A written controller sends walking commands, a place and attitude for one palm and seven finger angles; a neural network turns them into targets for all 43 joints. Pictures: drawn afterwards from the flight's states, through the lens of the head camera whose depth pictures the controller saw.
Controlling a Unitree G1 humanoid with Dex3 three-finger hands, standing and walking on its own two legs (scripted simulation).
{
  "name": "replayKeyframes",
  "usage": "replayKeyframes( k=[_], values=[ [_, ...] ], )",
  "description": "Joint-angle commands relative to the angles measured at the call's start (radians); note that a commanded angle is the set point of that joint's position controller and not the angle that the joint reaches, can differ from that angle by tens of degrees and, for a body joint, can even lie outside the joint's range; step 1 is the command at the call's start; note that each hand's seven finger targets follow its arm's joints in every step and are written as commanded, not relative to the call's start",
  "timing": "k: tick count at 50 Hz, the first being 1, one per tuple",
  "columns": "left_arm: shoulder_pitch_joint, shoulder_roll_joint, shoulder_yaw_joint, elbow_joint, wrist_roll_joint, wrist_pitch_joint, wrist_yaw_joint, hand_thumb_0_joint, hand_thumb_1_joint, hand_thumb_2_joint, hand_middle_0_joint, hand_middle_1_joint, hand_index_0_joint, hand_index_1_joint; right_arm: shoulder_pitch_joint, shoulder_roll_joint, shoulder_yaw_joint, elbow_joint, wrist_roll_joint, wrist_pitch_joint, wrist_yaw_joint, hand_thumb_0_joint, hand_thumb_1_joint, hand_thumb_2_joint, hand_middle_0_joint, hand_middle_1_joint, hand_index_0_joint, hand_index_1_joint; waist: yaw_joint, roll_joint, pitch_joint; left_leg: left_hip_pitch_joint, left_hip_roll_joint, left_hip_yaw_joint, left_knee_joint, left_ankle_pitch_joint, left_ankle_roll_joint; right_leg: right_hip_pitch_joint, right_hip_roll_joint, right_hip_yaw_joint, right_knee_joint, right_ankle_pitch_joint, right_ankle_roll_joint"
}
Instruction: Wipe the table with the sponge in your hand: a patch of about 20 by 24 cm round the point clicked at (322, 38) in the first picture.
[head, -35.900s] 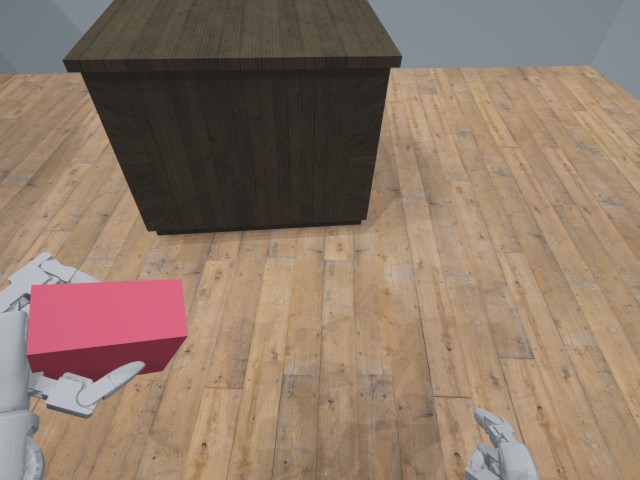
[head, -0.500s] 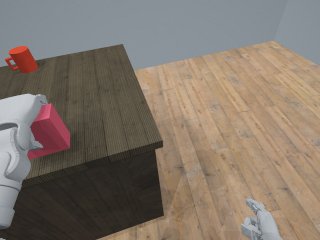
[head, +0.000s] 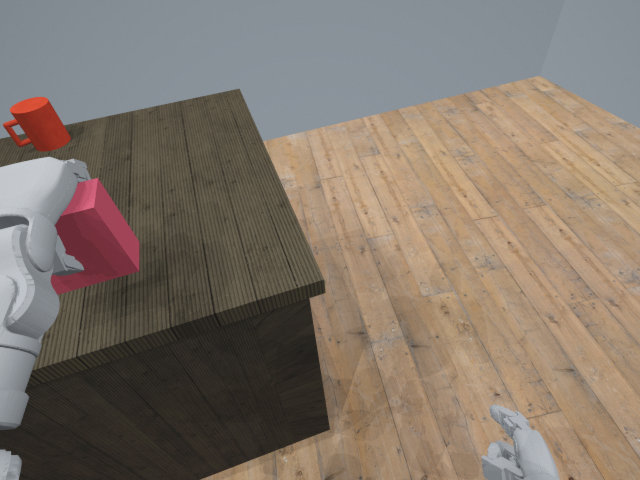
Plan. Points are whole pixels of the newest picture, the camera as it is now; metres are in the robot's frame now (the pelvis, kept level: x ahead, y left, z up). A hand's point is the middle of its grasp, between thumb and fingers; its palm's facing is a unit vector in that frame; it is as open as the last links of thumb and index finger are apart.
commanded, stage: lift the sponge slowly off the table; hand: left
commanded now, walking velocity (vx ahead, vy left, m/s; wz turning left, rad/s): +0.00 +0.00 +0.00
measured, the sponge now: (73, 251) +0.31 +0.35 +0.15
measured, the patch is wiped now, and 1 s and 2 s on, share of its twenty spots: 1.00 1.00 1.00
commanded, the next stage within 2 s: bring the sponge back beside the body in 0.26 s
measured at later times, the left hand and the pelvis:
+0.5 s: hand (63, 222) +0.32 +0.34 +0.19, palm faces +0.03 +0.02 -1.00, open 9.9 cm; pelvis +0.00 +0.00 +0.00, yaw +0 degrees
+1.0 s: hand (64, 271) +0.26 +0.31 +0.18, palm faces +0.11 -0.03 -0.99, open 9.9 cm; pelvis -0.01 -0.01 +0.00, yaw +0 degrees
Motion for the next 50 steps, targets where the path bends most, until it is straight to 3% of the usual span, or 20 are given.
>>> replayKeyframes(
  k=[1,2,6,8,9,13,15,16,19,21,23,25,29,32,35,40,43,45,47,50],
  values=[
    [-0.419,0.390,0.187,-0.208,0.032,-0.001,0.029,0.000,0.100,1.300,-1.200,-1.600,-1.200,-1.600,-0.188,-0.113,-0.036,-0.168,-0.002,-0.055,-0.006,0.000,-0.900,-0.900,0.200,0.300,0.200,0.300,0.005,-0.012,-0.271,0.079,-0.024,0.006,-0.035,0.294,0.016,0.095,0.033,0.013,-0.011,0.259,-0.039],
    [-0.393,0.357,0.167,-0.197,0.027,0.001,0.024,0.000,0.100,1.300,-1.200,-1.600,-1.200,-1.600,-0.187,-0.108,-0.035,-0.171,-0.001,-0.057,-0.006,0.000,-0.900,-0.900,0.200,0.300,0.200,0.300,0.007,-0.010,-0.254,0.074,-0.026,0.005,-0.034,0.288,0.017,0.088,0.033,0.010,-0.012,0.252,-0.038],
    [-0.437,0.395,0.186,-0.242,0.029,-0.004,0.018,0.000,0.100,1.300,-1.200,-1.600,-1.200,-1.600,-0.184,-0.110,-0.036,-0.172,-0.001,-0.063,-0.007,0.000,-0.900,-0.900,0.200,0.300,0.200,0.300,0.006,0.018,-0.289,0.094,-0.025,0.002,-0.027,0.314,0.016,0.092,0.035,0.012,-0.007,0.268,-0.041],
    [-0.435,0.355,0.152,-0.240,0.022,0.001,0.015,0.000,0.100,1.300,-1.200,-1.600,-1.200,-1.600,-0.189,-0.105,-0.033,-0.178,0.001,-0.064,-0.006,0.000,-0.900,-0.900,0.200,0.300,0.200,0.300,0.003,0.021,-0.263,0.092,-0.023,-0.002,-0.033,0.302,0.015,0.076,0.035,0.006,-0.013,0.253,-0.040],
    [-0.424,0.374,0.170,-0.199,0.027,0.008,0.014,0.000,0.100,1.300,-1.200,-1.600,-1.200,-1.600,-0.182,-0.110,-0.034,-0.168,-0.001,-0.063,-0.008,0.000,-0.900,-0.900,0.200,0.300,0.200,0.300,0.005,0.002,-0.257,0.083,-0.023,-0.002,-0.032,0.299,0.015,0.075,0.036,0.007,-0.013,0.253,-0.041],
    [-0.446,0.346,0.129,-0.161,0.038,0.022,0.002,0.000,0.100,1.300,-1.200,-1.600,-1.200,-1.600,-0.183,-0.110,-0.029,-0.168,0.002,-0.057,-0.008,0.000,-0.900,-0.900,0.200,0.300,0.200,0.300,-0.002,-0.004,-0.241,0.073,-0.023,0.001,-0.040,0.271,0.012,0.060,0.034,0.005,-0.020,0.227,-0.041],
    [-0.486,0.348,0.118,-0.171,0.044,0.021,-0.006,0.000,0.100,1.300,-1.200,-1.600,-1.200,-1.600,-0.186,-0.112,-0.030,-0.174,-0.001,-0.054,-0.010,0.000,-0.900,-0.900,0.200,0.300,0.200,0.300,-0.006,0.016,-0.260,0.083,-0.023,0.002,-0.043,0.261,0.012,0.062,0.034,0.007,-0.024,0.216,-0.043],
    [-0.506,0.361,0.125,-0.161,0.047,0.016,-0.005,0.000,0.100,1.300,-1.200,-1.600,-1.200,-1.600,-0.178,-0.111,-0.029,-0.170,0.001,-0.058,-0.011,0.000,-0.900,-0.900,0.200,0.300,0.200,0.300,-0.008,-0.005,-0.258,0.079,-0.023,0.000,-0.040,0.257,0.013,0.058,0.033,0.006,-0.022,0.215,-0.041],
    [-0.466,0.368,0.142,-0.158,0.049,-0.001,-0.011,0.000,0.100,1.300,-1.200,-1.600,-1.200,-1.600,-0.174,-0.109,-0.029,-0.174,-0.002,-0.057,-0.010,0.000,-0.900,-0.900,0.200,0.300,0.200,0.300,0.002,-0.012,-0.279,0.082,-0.023,0.001,-0.033,0.285,0.015,0.080,0.031,0.010,-0.014,0.253,-0.041],
    [-0.432,0.366,0.152,-0.226,0.038,-0.014,-0.011,0.000,0.100,1.300,-1.200,-1.600,-1.200,-1.600,-0.180,-0.102,-0.030,-0.185,-0.004,-0.056,-0.006,0.000,-0.900,-0.900,0.200,0.300,0.200,0.300,0.007,0.017,-0.303,0.097,-0.023,0.004,-0.026,0.306,0.016,0.093,0.031,0.014,-0.006,0.266,-0.041],
    [-0.346,0.344,0.162,-0.257,0.021,-0.017,-0.006,0.000,0.100,1.300,-1.200,-1.600,-1.200,-1.600,-0.187,-0.099,-0.031,-0.193,-0.005,-0.057,-0.002,0.000,-0.900,-0.900,0.200,0.300,0.200,0.300,0.016,0.000,-0.297,0.095,-0.022,0.004,-0.020,0.325,0.017,0.102,0.029,0.017,0.000,0.296,-0.040],
    [-0.305,0.371,0.203,-0.334,0.008,-0.010,0.006,0.000,0.100,1.300,-1.200,-1.600,-1.200,-1.600,-0.200,-0.102,-0.032,-0.202,-0.009,-0.051,0.004,0.000,-0.900,-0.900,0.200,0.300,0.200,0.300,0.031,0.030,-0.322,0.097,-0.022,0.004,-0.019,0.358,0.013,0.128,0.028,0.022,0.010,0.321,-0.042],
    [-0.198,0.363,0.243,-0.408,-0.019,0.021,0.044,0.000,0.100,1.300,-1.200,-1.600,-1.200,-1.600,-0.226,-0.093,-0.032,-0.203,-0.005,-0.052,0.013,0.000,-0.900,-0.900,0.200,0.300,0.200,0.300,0.045,0.001,-0.298,0.089,-0.020,0.005,-0.015,0.367,0.012,0.126,0.030,0.022,0.019,0.330,-0.036],
    [-0.184,0.336,0.226,-0.398,-0.024,0.066,0.063,0.000,0.100,1.300,-1.200,-1.600,-1.200,-1.600,-0.246,-0.091,-0.026,-0.193,-0.004,-0.051,0.013,0.000,-0.900,-0.900,0.200,0.300,0.200,0.300,0.044,-0.011,-0.239,0.064,-0.020,0.004,-0.027,0.319,0.007,0.101,0.032,0.022,0.010,0.280,-0.037],
    [-0.201,0.328,0.203,-0.471,-0.021,0.100,0.064,0.000,0.100,1.300,-1.200,-1.600,-1.200,-1.600,-0.272,-0.093,-0.023,-0.198,-0.002,-0.049,0.011,0.000,-0.900,-0.900,0.200,0.300,0.200,0.300,0.043,0.014,-0.271,0.081,-0.020,0.001,-0.031,0.318,0.005,0.111,0.032,0.027,0.010,0.272,-0.041],
    [-0.170,0.258,0.130,-0.541,-0.016,0.135,0.039,0.000,0.100,1.300,-1.200,-1.600,-1.200,-1.600,-0.301,-0.083,-0.016,-0.206,0.003,-0.050,0.001,0.000,-0.900,-0.900,0.200,0.300,0.200,0.300,0.029,0.013,-0.257,0.104,-0.020,0.000,-0.037,0.300,0.009,0.084,0.038,0.023,0.001,0.249,-0.039],
    [-0.106,0.250,0.133,-0.550,-0.013,0.142,0.034,0.000,0.100,1.300,-1.200,-1.600,-1.200,-1.600,-0.308,-0.077,-0.008,-0.205,0.000,-0.051,-0.002,0.000,-0.900,-0.900,0.200,0.300,0.200,0.300,0.037,0.000,-0.232,0.093,-0.020,-0.004,-0.042,0.285,0.010,0.077,0.038,0.020,0.001,0.236,-0.038],
    [-0.098,0.283,0.165,-0.585,-0.014,0.144,0.035,0.000,0.100,1.300,-1.200,-1.600,-1.200,-1.600,-0.314,-0.079,-0.008,-0.207,-0.005,-0.047,-0.003,0.000,-0.900,-0.900,0.200,0.300,0.200,0.300,0.044,0.006,-0.247,0.094,-0.019,-0.002,-0.041,0.279,0.008,0.091,0.038,0.032,0.000,0.233,-0.041],
    [-0.065,0.253,0.152,-0.567,-0.012,0.147,0.041,0.000,0.100,1.300,-1.200,-1.600,-1.200,-1.600,-0.319,-0.067,-0.001,-0.204,-0.005,-0.046,-0.003,0.000,-0.900,-0.900,0.200,0.300,0.200,0.300,0.044,-0.022,-0.214,0.084,-0.018,0.000,-0.044,0.265,0.008,0.077,0.038,0.026,-0.004,0.215,-0.036],
    [-0.057,0.291,0.191,-0.634,-0.014,0.150,0.055,0.000,0.100,1.300,-1.200,-1.600,-1.200,-1.600,-0.323,-0.072,-0.004,-0.210,-0.010,-0.040,0.002,0.000,-0.900,-0.900,0.200,0.300,0.200,0.300,0.053,0.017,-0.251,0.093,-0.017,0.004,-0.046,0.269,0.002,0.105,0.038,0.042,-0.001,0.218,-0.043]
  ],
)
